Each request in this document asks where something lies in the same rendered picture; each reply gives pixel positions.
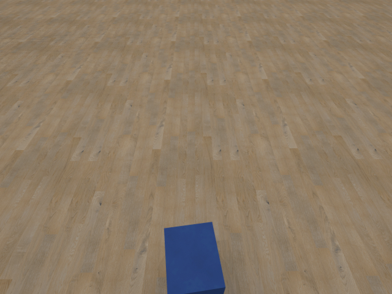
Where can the carton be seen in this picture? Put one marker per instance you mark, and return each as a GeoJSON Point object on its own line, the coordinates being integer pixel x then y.
{"type": "Point", "coordinates": [192, 260]}

